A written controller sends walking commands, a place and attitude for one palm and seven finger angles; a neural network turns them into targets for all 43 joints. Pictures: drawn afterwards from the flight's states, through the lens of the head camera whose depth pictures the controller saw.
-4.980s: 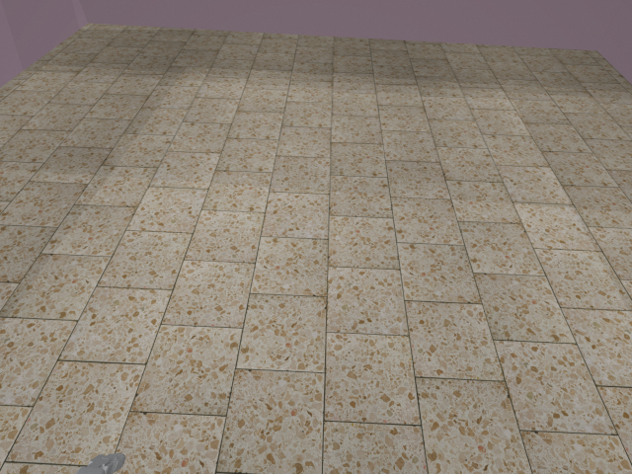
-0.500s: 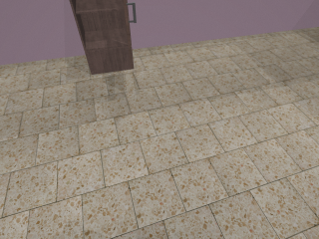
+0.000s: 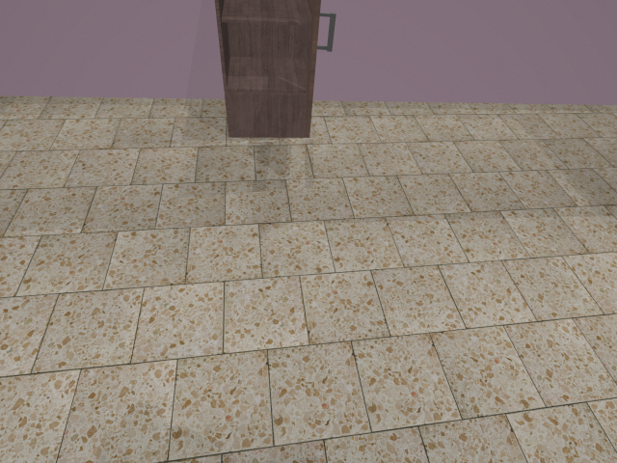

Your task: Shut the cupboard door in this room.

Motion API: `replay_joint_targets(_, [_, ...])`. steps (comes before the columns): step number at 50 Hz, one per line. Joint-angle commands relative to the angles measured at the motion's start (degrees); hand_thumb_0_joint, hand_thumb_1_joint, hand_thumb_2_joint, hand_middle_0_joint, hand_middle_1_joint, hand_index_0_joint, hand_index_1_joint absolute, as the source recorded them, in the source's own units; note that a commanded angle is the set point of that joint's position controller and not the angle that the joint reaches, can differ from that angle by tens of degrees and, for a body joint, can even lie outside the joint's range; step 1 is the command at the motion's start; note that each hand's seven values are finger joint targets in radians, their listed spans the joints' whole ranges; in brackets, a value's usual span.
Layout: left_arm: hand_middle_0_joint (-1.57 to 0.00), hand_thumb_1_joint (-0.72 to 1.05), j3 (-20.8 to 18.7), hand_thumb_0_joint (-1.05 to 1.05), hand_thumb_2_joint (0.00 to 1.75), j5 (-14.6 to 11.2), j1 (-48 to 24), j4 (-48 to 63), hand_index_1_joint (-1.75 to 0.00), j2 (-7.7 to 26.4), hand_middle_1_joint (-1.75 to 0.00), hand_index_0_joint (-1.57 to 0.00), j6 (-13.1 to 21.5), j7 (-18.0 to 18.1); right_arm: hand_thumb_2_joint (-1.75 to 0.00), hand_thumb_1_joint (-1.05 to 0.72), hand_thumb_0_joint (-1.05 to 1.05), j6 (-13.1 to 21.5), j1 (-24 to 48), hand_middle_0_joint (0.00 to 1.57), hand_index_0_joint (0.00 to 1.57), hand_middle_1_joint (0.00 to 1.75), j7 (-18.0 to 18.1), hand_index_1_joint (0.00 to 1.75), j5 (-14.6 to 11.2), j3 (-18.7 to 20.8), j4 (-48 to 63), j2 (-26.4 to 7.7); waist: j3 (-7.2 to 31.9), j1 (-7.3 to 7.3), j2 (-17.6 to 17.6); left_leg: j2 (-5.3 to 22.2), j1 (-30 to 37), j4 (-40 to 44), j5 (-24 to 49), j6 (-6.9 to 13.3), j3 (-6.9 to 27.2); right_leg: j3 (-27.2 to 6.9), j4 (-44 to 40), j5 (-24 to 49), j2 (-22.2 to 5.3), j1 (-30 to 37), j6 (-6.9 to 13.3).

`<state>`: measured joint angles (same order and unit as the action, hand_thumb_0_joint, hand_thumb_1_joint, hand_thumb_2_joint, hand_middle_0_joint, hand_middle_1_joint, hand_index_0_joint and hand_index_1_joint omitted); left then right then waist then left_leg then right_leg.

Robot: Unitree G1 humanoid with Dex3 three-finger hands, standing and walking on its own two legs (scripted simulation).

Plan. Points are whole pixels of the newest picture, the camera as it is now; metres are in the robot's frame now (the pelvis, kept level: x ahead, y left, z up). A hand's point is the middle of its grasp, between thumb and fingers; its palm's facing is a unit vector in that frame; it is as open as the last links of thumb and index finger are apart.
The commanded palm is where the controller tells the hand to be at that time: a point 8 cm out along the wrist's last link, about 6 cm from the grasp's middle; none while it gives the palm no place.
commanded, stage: turn or walk to find it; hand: left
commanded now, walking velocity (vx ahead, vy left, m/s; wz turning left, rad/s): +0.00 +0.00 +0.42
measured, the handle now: (326, 31) +1.51 +0.09 -0.04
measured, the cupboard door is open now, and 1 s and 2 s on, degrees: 84 84 84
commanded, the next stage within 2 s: stand and wait in 0.04 s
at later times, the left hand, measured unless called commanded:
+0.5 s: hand out of the picture -0.01 +0.17 -0.17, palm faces +0.07 -0.98 -0.18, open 7.4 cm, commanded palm none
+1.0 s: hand out of the picture -0.01 +0.17 -0.18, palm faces +0.13 -0.97 -0.19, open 7.4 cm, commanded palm none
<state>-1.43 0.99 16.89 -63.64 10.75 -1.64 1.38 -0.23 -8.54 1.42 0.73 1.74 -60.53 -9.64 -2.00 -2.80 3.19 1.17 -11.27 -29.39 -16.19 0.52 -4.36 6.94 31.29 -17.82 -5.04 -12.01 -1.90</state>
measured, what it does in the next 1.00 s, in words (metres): stands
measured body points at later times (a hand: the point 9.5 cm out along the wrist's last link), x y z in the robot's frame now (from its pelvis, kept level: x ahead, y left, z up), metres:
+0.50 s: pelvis -0.01 +0.00 +0.00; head +0.00 +0.00 +0.45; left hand -0.01 +0.23 -0.16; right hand +0.01 -0.23 -0.15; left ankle +0.00 +0.11 -0.74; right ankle -0.01 -0.13 -0.74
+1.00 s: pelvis -0.01 +0.00 +0.00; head +0.01 +0.00 +0.45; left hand -0.02 +0.22 -0.16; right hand +0.03 -0.23 -0.16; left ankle +0.00 +0.11 -0.74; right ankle -0.01 -0.13 -0.74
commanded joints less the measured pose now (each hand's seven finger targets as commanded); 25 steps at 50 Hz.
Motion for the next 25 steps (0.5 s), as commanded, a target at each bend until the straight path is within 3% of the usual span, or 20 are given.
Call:
replay_joint_targets(1, [-0.2, 0.9, -0.1, 0.0, 0.9, -0.13, 2.33, 1.77, -0.3, 4.13, -0.3, -0.2, 0.81, 0.13, -0.9, -0.9, 0.0, 0.56, -0.79, 0.2, 0.2, 0.3, 0.55, 0.3, -0.14, 0.92, 1.75, -8.98, -1.5, 1.17, -13.15, 11.38, -0.27, 11.61, 21.51, 5.29, 12.1, -2.07, 0.28, -0.87, -1.0, -1.99, -0.52])
replay_joint_targets(3, [-0.2, 0.9, 0.04, 0.0, 0.9, -0.07, 4.25, 1.17, -0.3, 4.06, -0.3, -0.2, 1.07, 0.24, -0.9, -0.9, 0.0, 0.45, -0.29, 0.2, 0.2, 0.3, 0.44, 0.3, -0.3, 1.03, 2.15, -8.77, 0.27, 0.8, -11.04, 9.82, 0.03, 9.18, 19.82, 4.64, 11.03, -2.38, -4.06, 3.39, -1.42, -0.34, -0.64])
replay_joint_targets(5, [-0.2, 0.9, 0.05, 0.0, 0.9, 0.18, 4.07, 0.78, -0.3, 4.68, -0.3, -0.2, 1.58, 0.34, -0.9, -0.9, 0.0, 0.24, -1.01, 0.2, 0.2, 0.3, 0.12, 0.3, -0.42, 0.93, 1.88, -7.32, -0.01, 1.52, -4.71, 6.44, -1.62, 6.85, 11.36, 1.95, 7.92, -4.47, -8.88, 8.67, -3.19, 0.98, 0.19])
replay_joint_targets(6, [-0.2, 0.9, 0.08, 0.0, 0.9, 0.19, 3.59, 0.77, -0.3, 5.02, -0.3, -0.2, 1.84, 0.34, -0.9, -0.9, 0.0, 0.08, -1.75, 0.2, 0.2, 0.3, -0.01, 0.3, -0.47, 0.93, 1.87, -6.55, -0.06, 2.08, -0.95, 5.28, -0.99, 5.96, 9.68, 1.09, 6.75, -5.46, -9.94, 9.72, -4.29, 0.2, 0.84])
replay_joint_targets(7, [-0.2, 0.9, 0.16, 0.0, 0.9, 0.1, 2.83, 0.85, -0.3, 5.01, -0.3, -0.2, 2.07, 0.36, -0.9, -0.9, 0.0, 0.07, -2.76, 0.2, 0.2, 0.3, -0.07, 0.3, -0.38, 0.74, 1.38, -6.04, 0.48, 2.72, 0.49, 4.73, 0.36, 5.75, 9.66, 0.58, 5.8, -5.94, -10.34, 9.99, -4.99, -0.47, 1.29])
replay_joint_targets(10, [-0.2, 0.9, 0.34, 0.0, 0.9, -0.06, 2.2, 1.06, -0.3, 4.57, -0.3, -0.2, 2.19, 0.47, -0.9, -0.9, 0.0, 0.48, -4.14, 0.2, 0.2, 0.3, -0.1, 0.3, -0.29, 0.49, 0.19, -5.43, 0.69, 2.8, -1.71, 5.23, 1.71, 7.39, 11.22, 0.72, 6.39, -5.04, -10.07, 9.4, -4.1, -0.68, 1.2])
replay_joint_targets(17, [-0.2, 0.9, 0.72, 0.0, 0.9, -0.23, 2.86, -0.13, -0.3, 4.1, -0.3, -0.2, 2.25, 0.57, -0.9, -0.9, 0.0, 1.04, -5.65, 0.2, 0.2, 0.3, 0.04, 0.3, -0.24, -0.29, -1.75, -5.31, -1.13, 2.26, -2.78, 5.3, 0.46, 9.63, 11.01, 0.53, 6.08, -4.88, -11.31, 9.02, -3.59, 1.44, 1.29])
replay_joint_targets(22, [-0.2, 0.9, -0.65, 0.0, 0.9, -0.29, 1.59, 1.29, -0.3, 5.58, -0.3, -0.2, 1.37, 0.81, -0.9, -0.9, 0.0, 0.15, -6.08, 0.2, 0.2, 0.3, -0.26, 0.3, -0.07, 0.14, -0.98, -6.03, -3.23, 1.74, -4.0, 4.86, -5.86, 8.41, 7.66, 0.74, 7.52, -3.64, -9.16, 4.15, -4.14, 1.94, 1.36])
replay_joint_targets(25, [-0.2, 0.9, -1.59, 0.0, 0.9, -0.28, 0.95, 2.76, -0.3, 6.27, -0.3, -0.2, 1.1, 0.83, -0.9, -0.9, 0.0, -0.21, -6.66, 0.2, 0.2, 0.3, -0.46, 0.3, 0.14, 0.57, 0.04, -6.1, -1.7, 1.65, -3.38, 4.27, -8.45, 6.27, 7.35, 0.86, 8.1, -3.52, -8.09, 2.26, -5.34, 2.4, 1.89])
